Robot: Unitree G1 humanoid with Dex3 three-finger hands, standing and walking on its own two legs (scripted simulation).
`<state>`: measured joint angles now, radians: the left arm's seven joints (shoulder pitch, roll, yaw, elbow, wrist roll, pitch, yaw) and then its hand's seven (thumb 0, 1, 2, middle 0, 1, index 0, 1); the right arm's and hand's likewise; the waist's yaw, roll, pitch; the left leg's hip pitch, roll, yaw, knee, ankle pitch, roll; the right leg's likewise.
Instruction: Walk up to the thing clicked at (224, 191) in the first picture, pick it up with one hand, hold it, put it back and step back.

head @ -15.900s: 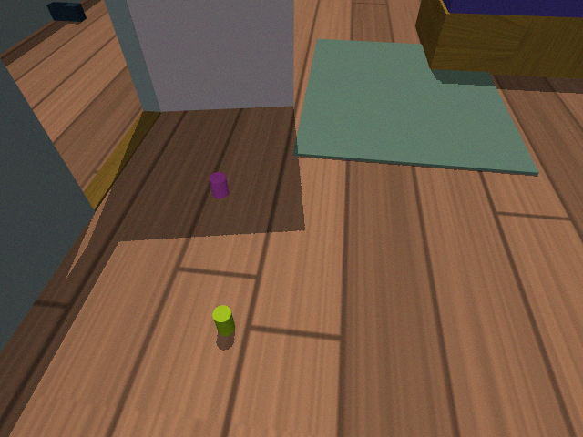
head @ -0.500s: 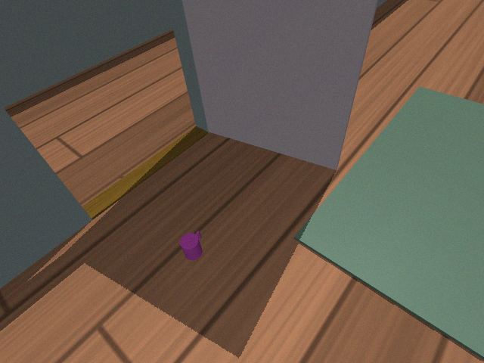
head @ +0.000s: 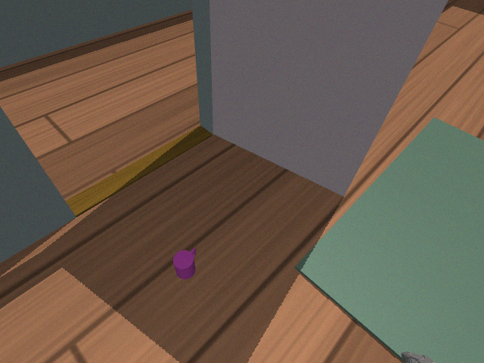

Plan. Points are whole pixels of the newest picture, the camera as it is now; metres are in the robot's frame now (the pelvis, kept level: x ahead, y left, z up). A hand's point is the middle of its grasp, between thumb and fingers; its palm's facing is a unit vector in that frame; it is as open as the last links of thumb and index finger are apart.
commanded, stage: walk up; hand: left
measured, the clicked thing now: (187, 261) +0.62 +0.20 -0.71
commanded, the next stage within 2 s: none
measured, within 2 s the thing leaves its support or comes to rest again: neither
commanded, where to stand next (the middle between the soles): +0.21 -0.01 m, yaw -2 degrees
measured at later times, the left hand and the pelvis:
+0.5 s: hand (106, 349) +0.18 +0.24 -0.12, palm faces -0.05 -0.90 -0.43, open 7.4 cm; pelvis +0.11 -0.02 +0.00, yaw -2 degrees
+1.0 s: hand (104, 345) +0.19 +0.26 -0.15, palm faces -0.05 -0.94 -0.33, open 7.4 cm; pelvis +0.13 +0.00 +0.01, yaw -2 degrees
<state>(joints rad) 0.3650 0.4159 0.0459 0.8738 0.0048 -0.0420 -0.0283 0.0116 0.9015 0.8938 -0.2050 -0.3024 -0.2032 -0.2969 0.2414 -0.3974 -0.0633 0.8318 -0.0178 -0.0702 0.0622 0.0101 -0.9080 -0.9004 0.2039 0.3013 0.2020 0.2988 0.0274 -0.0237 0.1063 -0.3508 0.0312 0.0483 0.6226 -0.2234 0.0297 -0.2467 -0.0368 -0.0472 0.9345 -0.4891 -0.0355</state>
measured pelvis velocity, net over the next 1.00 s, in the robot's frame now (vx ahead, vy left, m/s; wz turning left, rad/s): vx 0.13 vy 0.00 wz -0.04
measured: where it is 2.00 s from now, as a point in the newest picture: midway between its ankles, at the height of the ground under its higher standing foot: outside the picture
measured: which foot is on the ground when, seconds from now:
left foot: down 0.00-0.38, up 0.40-0.68, down 0.70-1.00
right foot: up 0.00-0.34, down 0.36-1.00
